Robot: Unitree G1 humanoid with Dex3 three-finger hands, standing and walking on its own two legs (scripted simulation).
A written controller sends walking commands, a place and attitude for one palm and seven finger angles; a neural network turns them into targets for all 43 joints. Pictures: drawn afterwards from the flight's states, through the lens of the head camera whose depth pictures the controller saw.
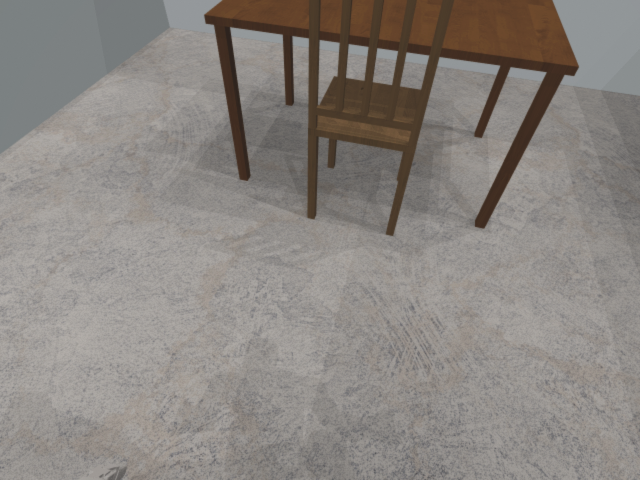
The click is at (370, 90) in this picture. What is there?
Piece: chair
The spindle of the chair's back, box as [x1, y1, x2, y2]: [360, 0, 383, 115]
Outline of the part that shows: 383,0 374,0 360,114 367,115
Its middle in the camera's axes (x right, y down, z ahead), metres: +0.15 -0.53 +1.15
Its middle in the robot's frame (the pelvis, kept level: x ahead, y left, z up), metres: +1.22 -0.09 -0.04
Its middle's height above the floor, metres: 0.73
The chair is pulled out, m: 0.00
